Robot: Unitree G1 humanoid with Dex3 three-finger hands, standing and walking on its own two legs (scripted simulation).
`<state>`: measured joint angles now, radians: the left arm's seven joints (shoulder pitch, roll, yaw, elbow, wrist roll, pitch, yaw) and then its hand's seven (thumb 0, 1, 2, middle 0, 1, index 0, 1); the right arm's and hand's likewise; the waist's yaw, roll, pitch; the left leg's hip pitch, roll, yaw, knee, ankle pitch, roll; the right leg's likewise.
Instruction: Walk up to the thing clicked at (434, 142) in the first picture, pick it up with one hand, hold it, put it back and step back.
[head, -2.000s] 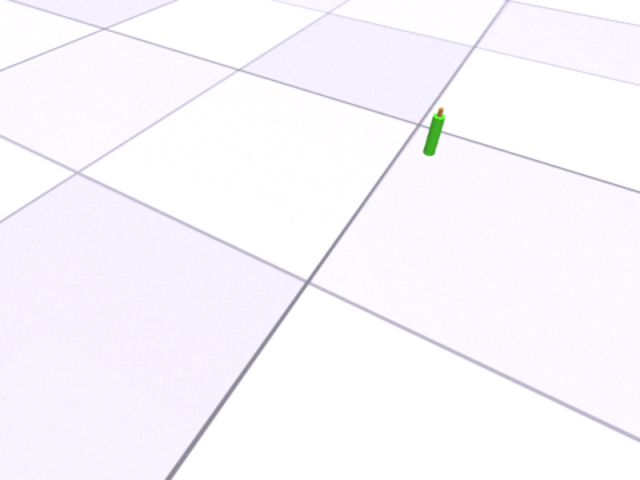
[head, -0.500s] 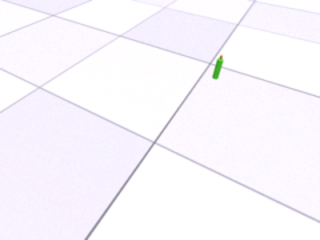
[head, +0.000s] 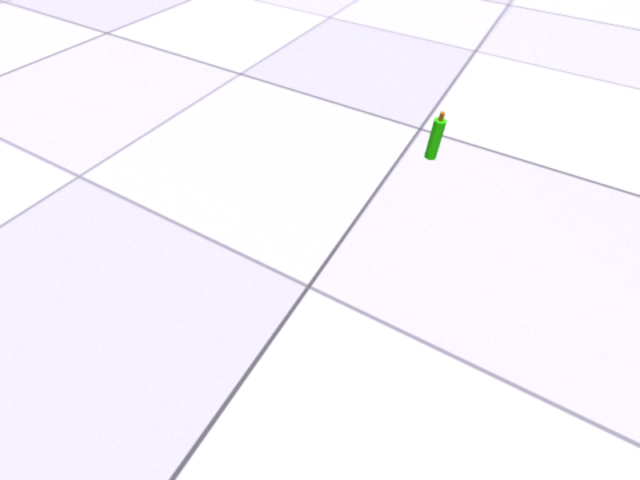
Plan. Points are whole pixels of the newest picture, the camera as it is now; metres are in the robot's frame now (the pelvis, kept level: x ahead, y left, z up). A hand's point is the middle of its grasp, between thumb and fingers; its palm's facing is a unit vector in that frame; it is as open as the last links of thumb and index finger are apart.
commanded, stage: stand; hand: left
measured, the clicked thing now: (436, 135) +1.82 -0.60 -0.65
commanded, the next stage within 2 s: walk up in 0.42 s
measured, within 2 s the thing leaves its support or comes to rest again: neither
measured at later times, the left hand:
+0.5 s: hand out of the picture +0.08 +0.26 -0.16, palm faces -0.07 -0.94 -0.33, open 7.4 cm
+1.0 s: hand (237, 415) +0.25 +0.13 -0.15, palm faces -0.21 -0.91 -0.35, open 7.4 cm
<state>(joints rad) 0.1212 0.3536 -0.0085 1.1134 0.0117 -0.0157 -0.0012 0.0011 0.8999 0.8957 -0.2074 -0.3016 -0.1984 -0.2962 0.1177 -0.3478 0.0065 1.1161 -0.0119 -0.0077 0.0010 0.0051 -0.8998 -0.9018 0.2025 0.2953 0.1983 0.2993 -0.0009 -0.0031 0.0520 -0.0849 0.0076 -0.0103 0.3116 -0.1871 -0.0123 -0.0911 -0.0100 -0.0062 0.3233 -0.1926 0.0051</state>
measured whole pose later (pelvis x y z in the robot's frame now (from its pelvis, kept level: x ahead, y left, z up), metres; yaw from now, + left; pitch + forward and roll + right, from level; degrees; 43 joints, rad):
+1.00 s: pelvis +0.17 -0.13 -0.01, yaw -15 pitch -2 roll -1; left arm 0.33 0.38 0.06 0.95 0.01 -0.06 -0.09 0.00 0.90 0.90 -0.21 -0.30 -0.20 -0.30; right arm 0.20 -0.44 -0.06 0.93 -0.03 -0.05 0.09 0.01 -0.90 -0.90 0.20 0.30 0.20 0.30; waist 0.05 0.06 0.04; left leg -0.50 0.11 0.04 0.92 -0.29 0.00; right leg -0.14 0.02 -0.05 0.46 -0.28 -0.04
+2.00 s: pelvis +0.68 -0.32 -0.01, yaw -25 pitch -1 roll -2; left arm 0.31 0.41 0.05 0.88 0.01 -0.09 -0.07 0.00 0.89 0.90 -0.21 -0.30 -0.20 -0.30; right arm 0.25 -0.43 -0.07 0.89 -0.03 -0.05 0.09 0.01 -0.90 -0.90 0.20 0.30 0.20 0.30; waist 0.04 0.04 0.05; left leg -0.52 0.13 0.03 0.68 -0.18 -0.01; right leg -0.12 0.01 -0.06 0.47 -0.33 -0.02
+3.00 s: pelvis +1.09 -0.47 -0.03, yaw -24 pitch -2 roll +0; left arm 0.33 0.45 0.05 0.92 0.02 -0.04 -0.04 0.00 0.90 0.90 -0.21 -0.30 -0.20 -0.30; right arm 0.28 -0.43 -0.07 0.88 -0.02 -0.09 0.06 0.01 -0.90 -0.90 0.20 0.30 0.20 0.30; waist 0.01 -0.04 0.06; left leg -0.38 0.05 0.08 0.66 -0.24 0.02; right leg -0.28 -0.07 -0.02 0.94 -0.47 -0.04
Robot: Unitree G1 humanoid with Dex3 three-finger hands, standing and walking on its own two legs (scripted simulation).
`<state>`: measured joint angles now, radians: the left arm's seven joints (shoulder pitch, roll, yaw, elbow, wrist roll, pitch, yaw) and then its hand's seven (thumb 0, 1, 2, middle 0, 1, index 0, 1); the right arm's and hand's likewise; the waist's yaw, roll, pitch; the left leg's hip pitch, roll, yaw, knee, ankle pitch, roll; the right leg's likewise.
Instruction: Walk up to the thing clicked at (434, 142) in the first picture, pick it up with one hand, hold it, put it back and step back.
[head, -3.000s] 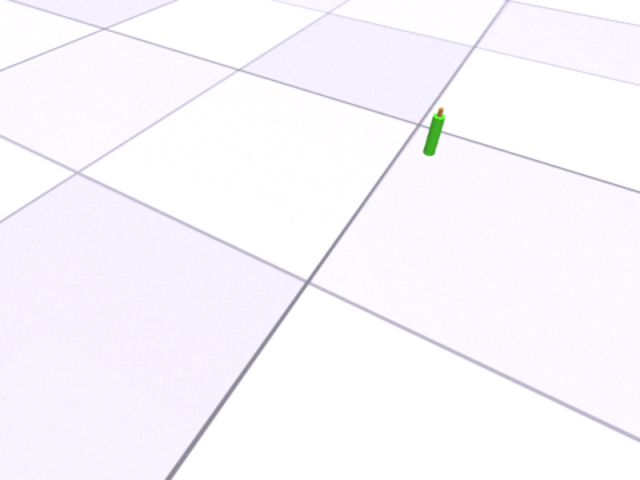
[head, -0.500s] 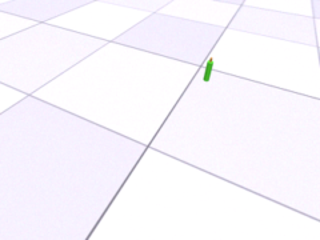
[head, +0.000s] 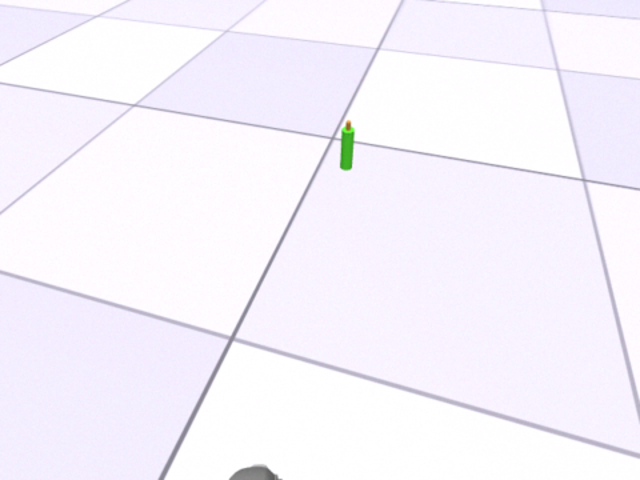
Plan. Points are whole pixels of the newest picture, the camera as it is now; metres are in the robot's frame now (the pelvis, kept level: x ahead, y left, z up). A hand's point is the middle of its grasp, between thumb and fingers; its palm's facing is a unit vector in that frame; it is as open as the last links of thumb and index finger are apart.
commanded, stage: walk up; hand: left
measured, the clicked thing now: (347, 144) +1.72 -0.02 -0.64
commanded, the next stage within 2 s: none
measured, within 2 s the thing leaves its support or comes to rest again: neither
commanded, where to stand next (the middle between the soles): +1.34 -0.17 m, yaw -10 degrees
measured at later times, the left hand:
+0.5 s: hand (184, 303) +0.43 +0.28 -0.13, palm faces -0.23 -0.90 -0.36, open 7.4 cm
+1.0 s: hand (244, 227) +0.64 +0.21 -0.14, palm faces -0.18 -0.91 -0.36, open 7.4 cm
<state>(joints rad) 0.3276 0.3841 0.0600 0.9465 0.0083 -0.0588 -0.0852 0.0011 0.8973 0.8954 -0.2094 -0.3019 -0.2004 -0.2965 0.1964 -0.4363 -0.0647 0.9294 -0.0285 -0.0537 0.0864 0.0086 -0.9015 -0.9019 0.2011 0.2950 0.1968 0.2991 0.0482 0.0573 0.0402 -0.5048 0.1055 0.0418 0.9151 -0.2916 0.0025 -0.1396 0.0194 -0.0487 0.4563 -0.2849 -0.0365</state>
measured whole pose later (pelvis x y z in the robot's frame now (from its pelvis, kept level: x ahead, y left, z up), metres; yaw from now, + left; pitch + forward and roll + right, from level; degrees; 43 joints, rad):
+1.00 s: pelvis +0.54 -0.05 +0.00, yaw -10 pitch -1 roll -2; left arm 0.31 0.41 0.05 0.88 0.01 -0.09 -0.07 0.00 0.89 0.90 -0.21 -0.30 -0.20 -0.30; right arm 0.25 -0.43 -0.07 0.89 -0.03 -0.05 0.09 0.01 -0.90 -0.90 0.20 0.30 0.20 0.30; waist 0.04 0.04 0.05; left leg -0.52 0.13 0.03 0.68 -0.18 -0.01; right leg -0.12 0.01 -0.06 0.47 -0.33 -0.02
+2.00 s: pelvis +0.98 -0.09 -0.02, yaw -9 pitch -2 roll +0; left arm 0.33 0.45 0.05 0.92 0.02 -0.04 -0.04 0.00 0.90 0.90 -0.21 -0.30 -0.20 -0.30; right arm 0.28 -0.43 -0.07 0.88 -0.02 -0.09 0.06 0.01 -0.90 -0.90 0.20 0.30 0.20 0.30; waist 0.01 -0.04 0.06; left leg -0.38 0.05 0.08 0.66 -0.24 0.02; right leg -0.28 -0.07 -0.02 0.94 -0.47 -0.04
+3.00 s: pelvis +1.26 -0.14 -0.01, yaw -10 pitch -3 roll +0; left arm 0.29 0.42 0.03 0.93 0.01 -0.04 -0.01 0.00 0.90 0.90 -0.21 -0.30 -0.20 -0.30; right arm 0.22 -0.39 -0.02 0.86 -0.02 -0.04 0.03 0.00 -0.90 -0.90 0.21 0.30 0.20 0.30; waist 0.00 -0.03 0.10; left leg -0.32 0.04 0.08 0.63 -0.25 0.02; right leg -0.41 -0.06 -0.03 0.83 -0.40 -0.02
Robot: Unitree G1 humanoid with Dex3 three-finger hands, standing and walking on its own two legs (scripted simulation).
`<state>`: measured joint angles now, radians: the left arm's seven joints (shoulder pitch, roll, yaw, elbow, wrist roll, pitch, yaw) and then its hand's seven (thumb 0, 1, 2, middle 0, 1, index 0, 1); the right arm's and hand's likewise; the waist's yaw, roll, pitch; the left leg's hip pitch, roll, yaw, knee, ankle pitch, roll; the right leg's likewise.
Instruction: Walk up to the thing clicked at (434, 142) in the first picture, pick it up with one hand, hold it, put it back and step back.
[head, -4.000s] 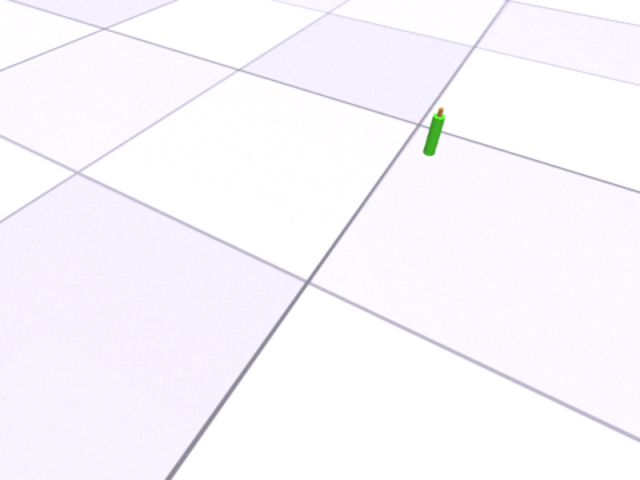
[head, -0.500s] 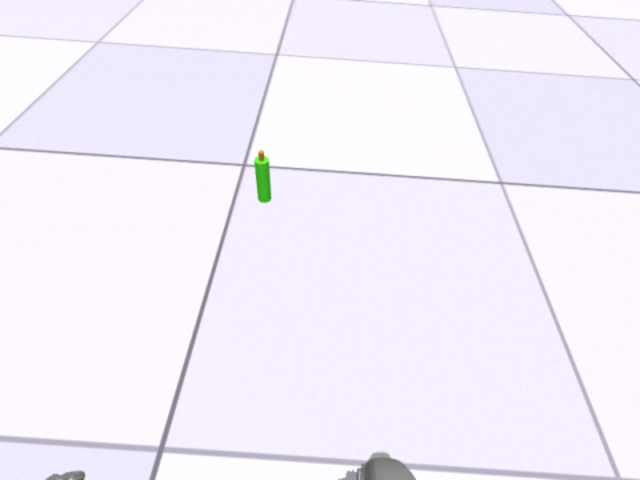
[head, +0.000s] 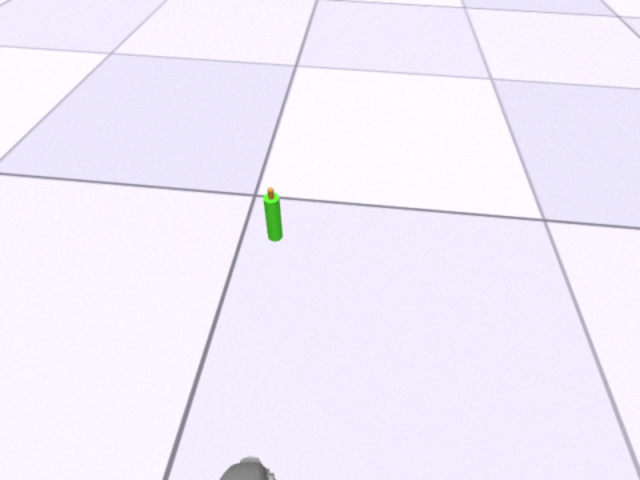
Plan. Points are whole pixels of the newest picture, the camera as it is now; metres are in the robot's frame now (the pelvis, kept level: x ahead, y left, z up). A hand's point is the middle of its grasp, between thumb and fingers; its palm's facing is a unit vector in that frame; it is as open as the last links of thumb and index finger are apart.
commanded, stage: walk up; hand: left
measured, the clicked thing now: (272, 213) +1.15 +0.24 -0.63
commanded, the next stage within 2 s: none
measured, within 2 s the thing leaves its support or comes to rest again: neither
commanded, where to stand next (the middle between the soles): +0.80 +0.03 m, yaw +0 degrees
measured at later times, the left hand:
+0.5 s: hand (159, 342) +0.35 +0.29 -0.13, palm faces -0.10 -0.92 -0.37, open 7.4 cm
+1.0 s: hand (163, 291) +0.47 +0.33 -0.16, palm faces -0.02 -0.93 -0.37, open 7.4 cm
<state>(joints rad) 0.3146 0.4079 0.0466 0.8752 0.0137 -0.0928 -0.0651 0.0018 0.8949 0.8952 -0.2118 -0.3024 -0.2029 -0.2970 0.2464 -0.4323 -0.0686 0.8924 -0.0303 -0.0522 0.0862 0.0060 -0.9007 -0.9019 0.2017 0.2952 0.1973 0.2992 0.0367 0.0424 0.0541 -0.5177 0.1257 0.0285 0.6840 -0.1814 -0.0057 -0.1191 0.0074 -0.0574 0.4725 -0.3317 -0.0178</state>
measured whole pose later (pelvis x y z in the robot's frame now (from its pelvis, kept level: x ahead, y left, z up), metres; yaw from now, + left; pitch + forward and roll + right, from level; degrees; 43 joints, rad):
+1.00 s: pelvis +0.44 +0.04 -0.02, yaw +1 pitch -2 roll +0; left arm 0.33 0.45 0.05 0.92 0.02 -0.04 -0.04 0.00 0.90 0.90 -0.21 -0.30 -0.20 -0.30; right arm 0.28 -0.43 -0.07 0.88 -0.02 -0.09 0.06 0.01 -0.90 -0.90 0.20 0.30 0.20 0.30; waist 0.01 -0.04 0.06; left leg -0.38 0.05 0.08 0.66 -0.24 0.02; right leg -0.28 -0.07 -0.02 0.94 -0.47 -0.04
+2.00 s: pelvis +0.72 +0.04 -0.01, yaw +1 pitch -3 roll +0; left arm 0.29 0.42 0.03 0.93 0.01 -0.04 -0.01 0.00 0.90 0.90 -0.21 -0.30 -0.20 -0.30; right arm 0.22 -0.39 -0.02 0.86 -0.02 -0.04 0.03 0.00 -0.90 -0.90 0.21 0.30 0.20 0.30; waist 0.00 -0.03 0.10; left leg -0.32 0.04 0.08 0.63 -0.25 0.02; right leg -0.41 -0.06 -0.03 0.83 -0.40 -0.02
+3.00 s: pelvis +0.77 +0.04 +0.01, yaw +1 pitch -2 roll +0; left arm 0.08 0.35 0.00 1.19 0.01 -0.01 -0.01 0.00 0.90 0.90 -0.21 -0.30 -0.20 -0.30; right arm 0.06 -0.35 0.00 1.17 -0.01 -0.01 0.01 0.00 -0.90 -0.90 0.20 0.30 0.20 0.30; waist 0.01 0.00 0.05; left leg -0.12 0.02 0.04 0.33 -0.17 -0.01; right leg -0.13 -0.04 -0.04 0.32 -0.15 0.02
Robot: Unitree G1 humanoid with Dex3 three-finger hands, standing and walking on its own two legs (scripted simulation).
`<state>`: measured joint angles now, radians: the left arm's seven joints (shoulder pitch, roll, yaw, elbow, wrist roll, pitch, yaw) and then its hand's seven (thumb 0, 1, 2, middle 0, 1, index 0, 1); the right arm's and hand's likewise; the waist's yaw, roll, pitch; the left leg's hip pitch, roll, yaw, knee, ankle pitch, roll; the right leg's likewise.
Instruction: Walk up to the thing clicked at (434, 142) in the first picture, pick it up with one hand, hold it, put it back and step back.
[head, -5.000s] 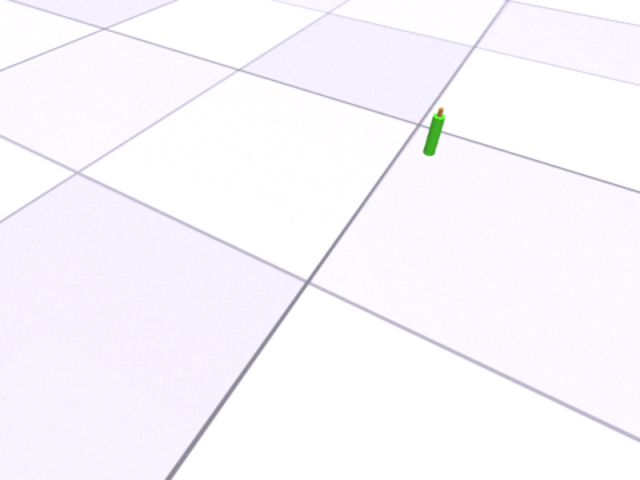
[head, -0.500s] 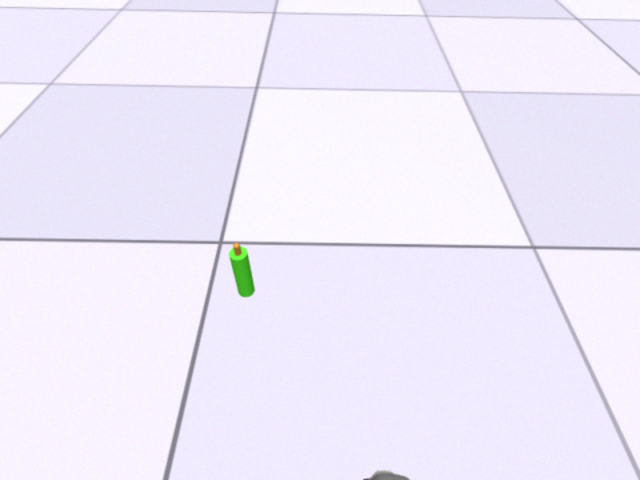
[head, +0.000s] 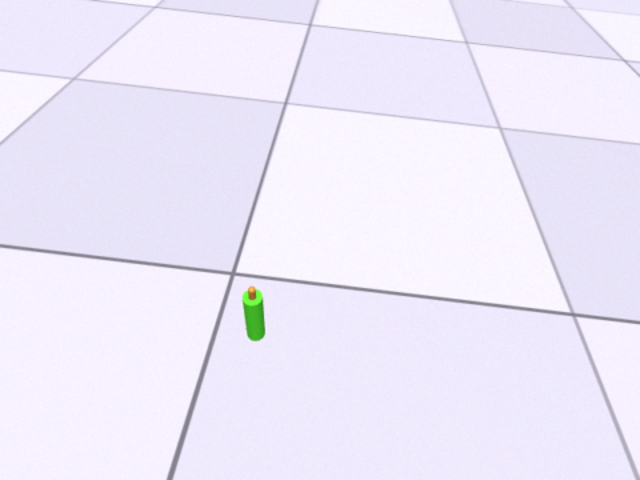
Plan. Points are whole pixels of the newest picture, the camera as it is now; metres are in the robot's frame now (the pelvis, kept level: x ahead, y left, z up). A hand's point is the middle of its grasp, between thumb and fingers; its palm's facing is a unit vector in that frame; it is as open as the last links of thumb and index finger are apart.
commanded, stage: walk up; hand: left
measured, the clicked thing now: (254, 312) +0.71 +0.18 -0.62
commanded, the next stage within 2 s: none
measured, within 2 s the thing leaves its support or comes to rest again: neither
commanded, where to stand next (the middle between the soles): +0.37 -0.02 m, yaw -1 degrees
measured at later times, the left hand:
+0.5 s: hand (151, 407) +0.24 +0.23 -0.10, palm faces -0.02 -0.91 -0.42, open 7.4 cm
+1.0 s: hand (151, 359) +0.33 +0.27 -0.14, palm faces -0.06 -0.92 -0.38, open 7.4 cm
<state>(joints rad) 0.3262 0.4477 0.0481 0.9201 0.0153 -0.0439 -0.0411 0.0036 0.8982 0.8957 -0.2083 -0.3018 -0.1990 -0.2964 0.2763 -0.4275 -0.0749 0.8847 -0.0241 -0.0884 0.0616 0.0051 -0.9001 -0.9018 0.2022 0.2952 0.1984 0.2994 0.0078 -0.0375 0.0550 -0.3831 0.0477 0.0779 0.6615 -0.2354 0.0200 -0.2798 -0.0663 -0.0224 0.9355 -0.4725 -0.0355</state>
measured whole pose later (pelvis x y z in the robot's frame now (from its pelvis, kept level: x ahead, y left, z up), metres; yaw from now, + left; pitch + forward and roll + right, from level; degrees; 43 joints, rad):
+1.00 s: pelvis +0.28 +0.00 +0.01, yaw -1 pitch -3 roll +0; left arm 0.29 0.42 0.03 0.93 0.01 -0.04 -0.01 0.00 0.90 0.90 -0.21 -0.30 -0.20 -0.30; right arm 0.22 -0.39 -0.02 0.86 -0.02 -0.04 0.03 0.00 -0.90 -0.90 0.21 0.30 0.20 0.30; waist 0.00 -0.03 0.10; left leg -0.32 0.04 0.08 0.63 -0.25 0.02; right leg -0.41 -0.06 -0.03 0.83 -0.40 -0.02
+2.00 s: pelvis +0.33 -0.01 +0.03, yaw +0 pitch -2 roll +0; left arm 0.08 0.35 0.00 1.19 0.01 -0.01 -0.01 0.00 0.90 0.90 -0.21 -0.30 -0.20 -0.30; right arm 0.06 -0.35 0.00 1.17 -0.01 -0.01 0.01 0.00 -0.90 -0.90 0.20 0.30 0.20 0.30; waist 0.01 0.00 0.05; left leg -0.12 0.02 0.04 0.33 -0.17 -0.01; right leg -0.13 -0.04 -0.04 0.32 -0.15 0.02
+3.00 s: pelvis +0.34 -0.02 +0.03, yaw +0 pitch -2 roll +0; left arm 0.10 0.35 -0.01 1.14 0.01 -0.01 -0.01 0.00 0.90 0.90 -0.21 -0.30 -0.20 -0.30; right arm 0.09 -0.35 0.00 1.15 -0.01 -0.01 0.01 0.01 -0.90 -0.90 0.20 0.30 0.20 0.30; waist -0.01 0.00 0.04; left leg -0.10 0.03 0.02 0.31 -0.17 -0.02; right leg -0.11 -0.03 -0.06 0.32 -0.17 0.01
